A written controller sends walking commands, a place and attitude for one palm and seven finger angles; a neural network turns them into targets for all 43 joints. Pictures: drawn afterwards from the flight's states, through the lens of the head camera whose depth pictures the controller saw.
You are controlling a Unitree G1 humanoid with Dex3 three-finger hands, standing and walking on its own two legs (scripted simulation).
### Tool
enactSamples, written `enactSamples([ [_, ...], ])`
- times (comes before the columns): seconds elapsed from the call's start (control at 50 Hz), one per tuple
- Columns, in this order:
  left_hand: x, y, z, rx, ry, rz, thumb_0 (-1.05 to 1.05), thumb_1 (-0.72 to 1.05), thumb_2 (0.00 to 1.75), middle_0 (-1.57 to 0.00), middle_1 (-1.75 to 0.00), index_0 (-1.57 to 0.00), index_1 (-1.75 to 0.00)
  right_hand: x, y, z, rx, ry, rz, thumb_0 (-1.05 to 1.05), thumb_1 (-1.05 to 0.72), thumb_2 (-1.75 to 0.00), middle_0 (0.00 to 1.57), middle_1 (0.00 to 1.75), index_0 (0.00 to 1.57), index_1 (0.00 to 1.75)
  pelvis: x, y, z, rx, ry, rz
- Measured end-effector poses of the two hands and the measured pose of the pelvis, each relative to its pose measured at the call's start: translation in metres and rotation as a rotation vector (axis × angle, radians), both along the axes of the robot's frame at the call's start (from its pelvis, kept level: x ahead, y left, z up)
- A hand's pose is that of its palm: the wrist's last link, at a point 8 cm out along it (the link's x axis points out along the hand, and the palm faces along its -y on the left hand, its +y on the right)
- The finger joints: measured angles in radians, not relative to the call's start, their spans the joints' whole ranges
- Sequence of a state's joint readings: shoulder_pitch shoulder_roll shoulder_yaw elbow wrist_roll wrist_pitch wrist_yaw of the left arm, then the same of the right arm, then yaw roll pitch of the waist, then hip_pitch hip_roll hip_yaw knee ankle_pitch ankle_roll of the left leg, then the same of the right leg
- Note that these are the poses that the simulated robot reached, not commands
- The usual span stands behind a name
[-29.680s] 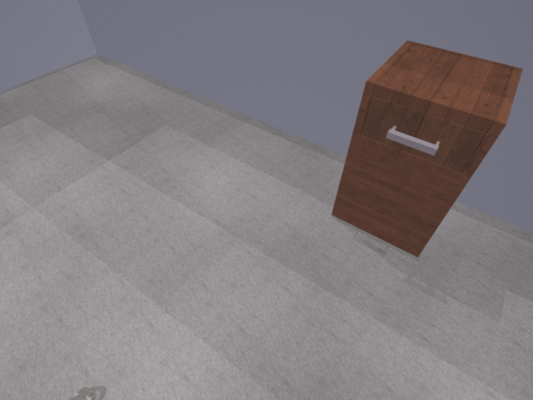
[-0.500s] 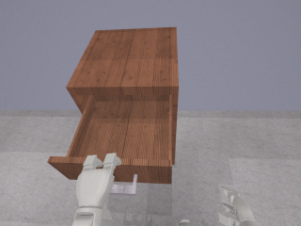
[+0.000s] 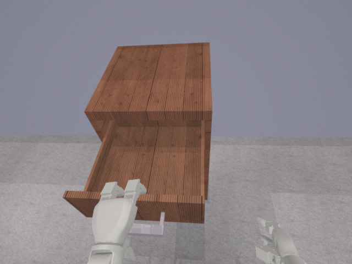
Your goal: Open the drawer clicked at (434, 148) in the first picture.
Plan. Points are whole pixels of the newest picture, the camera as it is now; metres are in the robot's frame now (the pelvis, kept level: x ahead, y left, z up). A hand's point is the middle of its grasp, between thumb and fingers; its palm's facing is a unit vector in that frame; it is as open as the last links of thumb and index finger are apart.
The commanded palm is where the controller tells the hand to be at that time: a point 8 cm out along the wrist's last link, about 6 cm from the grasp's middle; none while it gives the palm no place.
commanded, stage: lift the hand off the handle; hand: left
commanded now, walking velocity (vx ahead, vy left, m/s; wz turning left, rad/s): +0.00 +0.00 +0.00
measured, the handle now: (135, 221) +0.26 +0.16 -0.14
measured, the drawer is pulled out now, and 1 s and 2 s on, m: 0.29 0.29 0.29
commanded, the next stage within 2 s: draw the hand back to the body in 0.30 s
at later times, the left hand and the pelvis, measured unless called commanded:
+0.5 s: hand (125, 221) +0.21 +0.14 +0.01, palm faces +0.02 -0.20 -0.98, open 13.8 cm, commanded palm +0.19 +0.15 +0.08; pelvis +0.00 +0.00 +0.01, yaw -1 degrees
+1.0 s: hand (78, 213) +0.20 +0.21 +0.08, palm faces +0.10 -0.12 -0.99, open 13.8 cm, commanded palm +0.17 +0.21 +0.14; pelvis +0.01 +0.01 +0.02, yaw -1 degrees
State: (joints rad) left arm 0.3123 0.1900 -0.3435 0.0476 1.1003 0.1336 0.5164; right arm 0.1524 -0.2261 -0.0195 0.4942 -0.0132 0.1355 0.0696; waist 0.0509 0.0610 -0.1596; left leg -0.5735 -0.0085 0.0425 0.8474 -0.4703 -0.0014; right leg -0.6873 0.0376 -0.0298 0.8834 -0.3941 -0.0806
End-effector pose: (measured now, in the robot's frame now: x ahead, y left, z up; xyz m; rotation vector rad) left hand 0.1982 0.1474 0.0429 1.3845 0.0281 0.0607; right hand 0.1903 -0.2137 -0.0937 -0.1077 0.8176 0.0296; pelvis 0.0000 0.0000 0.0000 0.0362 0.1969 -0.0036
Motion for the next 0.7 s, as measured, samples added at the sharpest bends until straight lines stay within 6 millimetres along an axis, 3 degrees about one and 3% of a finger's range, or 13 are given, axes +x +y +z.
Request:
enactSamples([
  [0.12, -0.005, -0.007, 0.008, -0.014, -0.016, -0.026, 0.00, -0.49, 0.30, -0.32, -1.20, -0.32, -1.20, 0.007, 0.006, 0.006, 0.014, -0.027, 0.019, 0.01, -0.91, -0.90, 0.20, 0.30, 0.19, 0.30, 0.002, 0.002, 0.002, -0.002, -0.010, -0.009],
  [0.24, -0.005, 0.000, 0.014, 0.016, -0.034, -0.015, 0.00, -0.49, 0.30, -0.32, -1.20, -0.32, -1.20, 0.013, 0.011, 0.010, 0.024, -0.045, 0.030, 0.01, -0.90, -0.90, 0.20, 0.30, 0.19, 0.30, 0.001, 0.003, 0.003, -0.002, -0.024, -0.012],
  [0.34, -0.004, 0.005, 0.017, 0.001, -0.023, 0.019, 0.00, -0.49, 0.30, -0.32, -1.20, -0.32, -1.20, 0.014, 0.013, 0.014, 0.030, -0.050, 0.032, 0.01, -0.90, -0.90, 0.20, 0.30, 0.19, 0.30, 0.000, 0.003, 0.005, -0.003, -0.035, -0.008],
  [0.5, -0.008, -0.002, 0.018, -0.017, -0.005, -0.038, 0.00, -0.49, 0.30, -0.32, -1.20, -0.32, -1.20, 0.011, 0.012, 0.017, 0.014, -0.048, 0.034, 0.01, -0.90, -0.90, 0.20, 0.30, 0.19, 0.30, 0.000, 0.005, 0.007, -0.004, -0.037, -0.020],
  [0.7, -0.008, 0.037, 0.051, 0.030, -0.060, 0.082, 0.00, -0.49, 0.30, -0.32, -1.20, -0.32, -1.20, 0.010, 0.013, 0.017, 0.034, -0.041, 0.010, 0.01, -0.91, -0.90, 0.20, 0.30, 0.19, 0.30, 0.004, 0.007, 0.013, -0.007, -0.067, -0.018],
])
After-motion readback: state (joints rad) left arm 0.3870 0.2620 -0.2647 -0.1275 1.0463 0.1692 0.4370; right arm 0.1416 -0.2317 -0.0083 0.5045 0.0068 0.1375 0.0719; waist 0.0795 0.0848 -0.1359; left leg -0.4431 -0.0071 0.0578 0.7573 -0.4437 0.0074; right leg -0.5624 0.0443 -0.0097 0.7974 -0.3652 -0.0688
